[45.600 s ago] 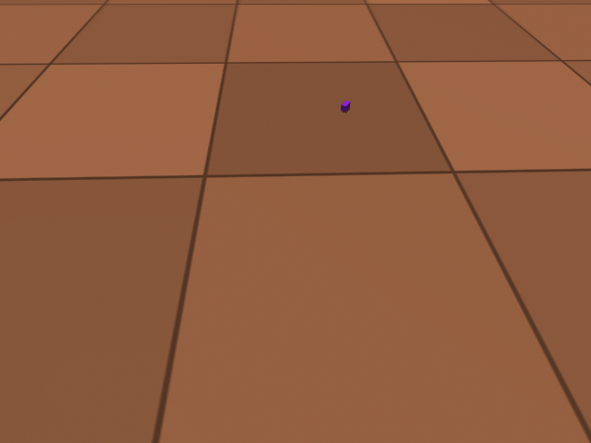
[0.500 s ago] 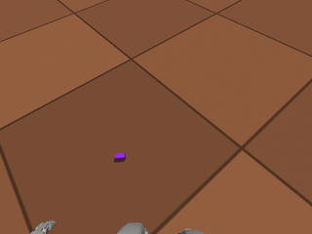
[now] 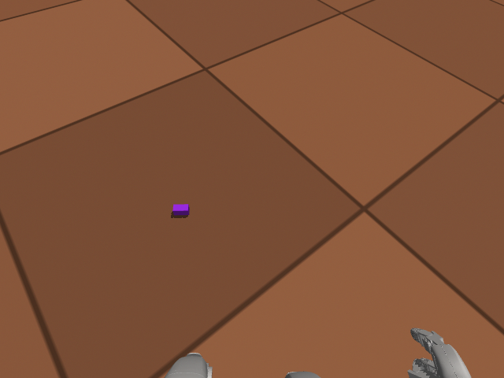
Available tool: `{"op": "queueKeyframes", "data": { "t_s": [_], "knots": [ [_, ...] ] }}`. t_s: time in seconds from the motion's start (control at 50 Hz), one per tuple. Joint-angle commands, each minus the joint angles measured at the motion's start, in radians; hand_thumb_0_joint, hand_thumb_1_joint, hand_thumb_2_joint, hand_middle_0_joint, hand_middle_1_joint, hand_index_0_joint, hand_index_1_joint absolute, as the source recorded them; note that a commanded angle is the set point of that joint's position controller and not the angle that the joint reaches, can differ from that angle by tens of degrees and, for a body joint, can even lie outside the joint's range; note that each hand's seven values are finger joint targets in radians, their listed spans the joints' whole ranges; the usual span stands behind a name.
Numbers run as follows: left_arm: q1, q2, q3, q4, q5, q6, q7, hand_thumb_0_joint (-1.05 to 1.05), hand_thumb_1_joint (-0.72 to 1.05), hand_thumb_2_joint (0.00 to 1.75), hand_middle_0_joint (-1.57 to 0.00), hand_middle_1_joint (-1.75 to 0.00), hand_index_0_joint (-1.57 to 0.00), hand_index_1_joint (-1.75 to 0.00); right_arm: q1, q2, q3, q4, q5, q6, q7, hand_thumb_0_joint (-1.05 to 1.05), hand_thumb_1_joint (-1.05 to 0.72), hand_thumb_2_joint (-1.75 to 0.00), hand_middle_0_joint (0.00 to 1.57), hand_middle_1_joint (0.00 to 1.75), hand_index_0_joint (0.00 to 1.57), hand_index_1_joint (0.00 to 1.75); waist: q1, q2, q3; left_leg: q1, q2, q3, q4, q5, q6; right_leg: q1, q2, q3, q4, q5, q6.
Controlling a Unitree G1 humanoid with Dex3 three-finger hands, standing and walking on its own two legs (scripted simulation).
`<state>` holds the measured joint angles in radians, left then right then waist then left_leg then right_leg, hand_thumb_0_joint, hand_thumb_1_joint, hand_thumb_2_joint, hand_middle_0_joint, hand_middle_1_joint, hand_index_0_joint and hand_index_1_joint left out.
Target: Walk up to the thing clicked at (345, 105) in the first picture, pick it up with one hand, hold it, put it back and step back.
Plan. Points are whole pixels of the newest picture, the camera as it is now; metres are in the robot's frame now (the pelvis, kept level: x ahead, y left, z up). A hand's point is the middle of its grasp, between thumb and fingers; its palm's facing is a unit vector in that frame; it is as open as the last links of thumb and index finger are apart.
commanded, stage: step back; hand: left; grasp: from above
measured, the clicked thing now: (181, 209) +0.81 +0.31 -0.74
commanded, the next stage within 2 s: stand in 1.62 s
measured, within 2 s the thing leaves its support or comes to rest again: neither
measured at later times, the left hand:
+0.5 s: hand out of the picture -0.08 +0.26 -0.14, palm faces +0.08 -0.91 -0.41, open 7.4 cm
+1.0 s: hand out of the picture -0.25 +0.25 -0.13, palm faces +0.10 -0.91 -0.41, open 7.4 cm
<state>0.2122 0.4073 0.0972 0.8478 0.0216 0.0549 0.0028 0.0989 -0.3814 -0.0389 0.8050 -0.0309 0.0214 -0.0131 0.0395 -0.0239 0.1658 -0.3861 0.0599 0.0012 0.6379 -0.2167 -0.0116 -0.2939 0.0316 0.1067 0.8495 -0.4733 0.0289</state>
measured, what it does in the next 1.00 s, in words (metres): walks backwards: right foot, then left foot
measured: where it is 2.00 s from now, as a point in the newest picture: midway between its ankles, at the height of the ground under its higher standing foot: outside the picture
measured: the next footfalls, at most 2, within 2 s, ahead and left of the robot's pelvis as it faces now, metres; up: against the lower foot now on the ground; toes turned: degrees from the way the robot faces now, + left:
right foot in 0.04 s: +0.00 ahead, -0.14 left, +0.00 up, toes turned +4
left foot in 0.40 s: -0.13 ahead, +0.10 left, +0.00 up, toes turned +3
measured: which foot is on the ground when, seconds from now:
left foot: down 0.00-0.06, up 0.08-0.38, down 0.40-0.74, up 0.76-1.00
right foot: up 0.00-0.02, down 0.04-0.42, up 0.44-0.68, down 0.70-1.00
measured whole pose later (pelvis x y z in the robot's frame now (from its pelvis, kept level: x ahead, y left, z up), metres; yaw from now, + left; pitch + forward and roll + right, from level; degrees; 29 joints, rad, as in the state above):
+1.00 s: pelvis -0.26 -0.03 +0.01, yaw +5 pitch -2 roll -1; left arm 0.27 0.37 0.08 0.97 0.05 -0.03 -0.02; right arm 0.27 -0.41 -0.06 0.99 -0.04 0.03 0.04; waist 0.02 0.04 0.06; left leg -0.33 0.01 -0.06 0.70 -0.42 -0.01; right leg -0.16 -0.02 -0.02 0.55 -0.35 0.00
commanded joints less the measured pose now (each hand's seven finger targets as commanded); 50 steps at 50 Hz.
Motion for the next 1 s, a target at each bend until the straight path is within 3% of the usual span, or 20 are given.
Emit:
{"op": "queueKeyframes", "data": {
  "t_s": [0.0,0.04,0.06,0.08,0.16,0.28,0.36,0.4,0.42,0.44,0.5,0.6,0.66,0.68,0.72,0.74,0.8,0.84,0.92,0.98],
  "knots": [
    [0.103,0.136,0.031,-0.014,0.008,-0.045,0.014,0.0,0.9,0.9,-0.2,-0.3,-0.2,-0.3,0.013,-0.264,-0.08,-0.057,0.017,0.021,-0.009,0.0,-0.9,-0.9,0.2,0.3,0.2,0.3,-0.011,0.208,-0.268,0.213,0.126,-0.151,0.002,0.246,0.167,0.101,0.011,-0.114,-0.486,0.255,-0.029],
    [0.095,0.264,0.064,-0.024,0.029,-0.054,0.014,0.0,0.9,0.9,-0.2,-0.3,-0.2,-0.3,0.008,-0.176,-0.056,-0.082,0.03,0.027,-0.006,0.0,-0.9,-0.9,0.2,0.3,0.2,0.3,-0.013,-0.124,-0.218,-0.141,-0.076,-0.104,0.2,-0.194,0.057,0.174,-0.225,0.287,-0.478,0.281,-0.112],
    [0.005,0.383,0.087,-0.071,0.032,-0.046,0.012,0.0,0.9,0.9,-0.2,-0.3,-0.2,-0.3,-0.025,-0.187,-0.068,-0.089,0.026,0.028,-0.025,0.0,-0.9,-0.9,0.2,0.3,0.2,0.3,0.035,-0.306,-0.171,-0.116,-0.155,-0.118,0.434,-0.414,0.015,-0.075,-0.429,0.501,-0.549,0.285,-0.307],
    [-0.06,0.367,0.085,-0.097,0.021,-0.05,0.018,0.0,0.9,0.9,-0.2,-0.3,-0.2,-0.3,-0.018,-0.232,-0.09,-0.074,0.028,0.032,-0.029,0.0,-0.9,-0.9,0.2,0.3,0.2,0.3,0.008,-0.269,-0.091,-0.043,-0.1,-0.206,0.57,-0.405,0.011,-0.256,-0.468,0.538,-0.593,0.245,-0.332],
    [-0.105,0.211,0.053,-0.105,0.02,-0.049,0.028,0.0,0.9,0.9,-0.2,-0.3,-0.2,-0.3,0.06,-0.184,-0.056,-0.02,0.038,0.016,-0.022,0.0,-0.9,-0.9,0.2,0.3,0.2,0.3,-0.045,-0.106,-0.131,-0.129,-0.19,-0.163,0.582,-0.244,0.01,0.003,-0.214,0.088,-0.369,0.596,-0.186],
    [-0.014,0.217,0.051,-0.123,0.027,-0.031,0.048,0.0,0.9,0.9,-0.2,-0.3,-0.2,-0.3,0.055,-0.172,-0.051,-0.043,0.014,0.007,-0.023,0.0,-0.9,-0.9,0.2,0.3,0.2,0.3,0.019,-0.19,-0.195,-0.099,-0.096,-0.098,0.197,-0.321,-0.01,0.219,-0.296,0.154,-0.334,0.646,-0.232],
    [-0.061,0.218,0.032,-0.136,0.002,-0.01,0.04,0.0,0.9,0.9,-0.2,-0.3,-0.2,-0.3,0.193,-0.183,-0.075,0.021,0.0,0.007,-0.011,0.0,-0.9,-0.9,0.2,0.3,0.2,0.3,-0.032,-0.145,-0.281,0.17,-0.103,-0.004,-0.226,-0.008,0.026,0.131,-0.24,0.089,-0.199,0.565,-0.153],
    [-0.014,0.159,0.011,-0.13,-0.009,-0.006,0.037,0.0,0.9,0.9,-0.2,-0.3,-0.2,-0.3,0.139,-0.302,-0.105,-0.002,-0.027,0.015,-0.004,0.0,-0.9,-0.9,0.2,0.3,0.2,0.3,-0.019,0.158,-0.27,0.317,0.181,-0.396,-0.263,0.167,0.15,-0.208,-0.06,-0.039,0.016,0.104,-0.058],
    [-0.109,0.187,0.025,-0.15,-0.013,-0.01,0.053,0.0,0.9,0.9,-0.2,-0.3,-0.2,-0.3,0.091,-0.384,-0.11,-0.033,-0.016,0.019,0.009,0.0,-0.9,-0.9,0.2,0.3,0.2,0.3,-0.073,0.304,-0.248,0.12,0.323,-0.53,-0.313,0.174,0.309,-0.167,0.022,-0.071,0.214,-0.198,-0.034],
    [-0.14,0.208,0.033,-0.136,0.0,-0.01,0.054,0.0,0.9,0.9,-0.2,-0.3,-0.2,-0.3,0.038,-0.371,-0.111,-0.038,-0.018,0.009,0.004,0.0,-0.9,-0.9,0.2,0.3,0.2,0.3,-0.067,0.288,-0.184,-0.026,0.356,-0.571,-0.346,0.148,0.341,-0.096,0.001,0.022,0.349,-0.186,-0.036],
    [-0.041,0.188,0.031,-0.071,-0.02,-0.008,0.035,0.0,0.9,0.9,-0.2,-0.3,-0.2,-0.3,-0.053,-0.239,-0.066,-0.059,-0.023,0.009,-0.006,0.0,-0.9,-0.9,0.2,0.3,0.2,0.3,0.011,0.153,-0.138,0.002,0.17,-0.239,-0.237,0.311,0.243,-0.127,0.06,0.042,0.449,-0.053,-0.044],
    [-0.022,0.152,0.011,-0.044,-0.005,-0.047,0.004,0.0,0.9,0.9,-0.2,-0.3,-0.2,-0.3,0.023,-0.22,-0.073,-0.022,-0.015,-0.002,0.005,0.0,-0.9,-0.9,0.2,0.3,0.2,0.3,-0.048,0.219,-0.159,0.194,0.119,-0.244,-0.269,-0.274,0.191,-0.091,-0.02,-0.045,-0.111,-0.054,-0.024],
    [0.075,0.139,0.014,0.032,0.006,-0.087,0.017,0.0,0.9,0.9,-0.2,-0.3,-0.2,-0.3,0.038,-0.246,-0.082,-0.003,-0.013,0.02,0.014,0.0,-0.9,-0.9,0.2,0.3,0.2,0.3,-0.018,0.19,-0.219,0.199,0.114,-0.199,-0.131,-0.232,0.174,0.124,0.001,-0.099,-0.594,0.074,-0.05],
    [0.096,0.175,0.029,0.064,0.021,-0.097,0.024,0.0,0.9,0.9,-0.2,-0.3,-0.2,-0.3,0.07,-0.195,-0.069,0.01,-0.007,0.023,0.014,0.0,-0.9,-0.9,0.2,0.3,0.2,0.3,-0.018,0.096,-0.216,0.066,0.063,-0.159,-0.006,-0.222,0.127,0.259,-0.032,0.006,-0.62,0.121,-0.064],
    [0.008,0.275,0.055,0.015,0.04,-0.106,0.027,0.0,0.9,0.9,-0.2,-0.3,-0.2,-0.3,0.052,-0.136,-0.046,-0.011,-0.01,0.014,0.014,0.0,-0.9,-0.9,0.2,0.3,0.2,0.3,-0.005,-0.077,-0.097,-0.275,-0.106,-0.113,0.176,-0.31,0.019,0.192,-0.306,0.428,-0.637,-0.261,-0.164],
    [-0.06,0.344,0.063,0.003,0.044,-0.101,0.029,0.0,0.9,0.9,-0.2,-0.3,-0.2,-0.3,-0.005,-0.205,-0.069,0.0,-0.011,0.009,0.003,0.0,-0.9,-0.9,0.2,0.3,0.2,0.3,0.021,-0.136,-0.022,-0.116,-0.028,-0.19,0.249,-0.313,0.009,-0.124,-0.442,0.542,-0.679,-0.424,-0.267],
    [-0.118,0.215,0.03,0.005,0.027,-0.118,0.022,0.0,0.9,0.9,-0.2,-0.3,-0.2,-0.3,0.028,-0.212,-0.079,0.05,0.012,-0.007,0.029,0.0,-0.9,-0.9,0.2,0.3,0.2,0.3,-0.036,-0.054,0.032,-0.085,-0.081,-0.162,0.268,-0.149,0.003,-0.049,-0.249,0.217,-0.643,-0.178,-0.182],
    [-0.054,0.219,0.041,0.031,0.022,-0.12,0.018,0.0,0.9,0.9,-0.2,-0.3,-0.2,-0.3,0.061,-0.18,-0.059,0.056,0.006,-0.018,0.03,0.0,-0.9,-0.9,0.2,0.3,0.2,0.3,-0.014,-0.105,-0.019,-0.112,-0.079,-0.129,0.201,-0.142,-0.003,0.073,-0.226,0.158,-0.594,-0.041,-0.177],
    [0.007,0.259,0.052,0.039,0.026,-0.111,0.002,0.0,0.9,0.9,-0.2,-0.3,-0.2,-0.3,0.017,-0.201,-0.069,0.045,-0.007,-0.038,0.043,0.0,-0.9,-0.9,0.2,0.3,0.2,0.3,0.03,-0.171,-0.014,-0.093,-0.057,-0.052,0.061,-0.225,-0.007,0.114,-0.27,0.165,-0.599,-0.157,-0.196],
    [-0.045,0.256,0.039,0.02,0.015,-0.095,-0.003,0.0,0.9,0.9,-0.2,-0.3,-0.2,-0.3,0.1,-0.192,-0.079,0.081,-0.004,-0.057,0.042,0.0,-0.9,-0.9,0.2,0.3,0.2,0.3,-0.023,-0.148,-0.06,0.115,-0.059,0.006,-0.13,-0.128,0.012,0.025,-0.264,0.09,-0.515,-0.058,-0.187]
  ]
}}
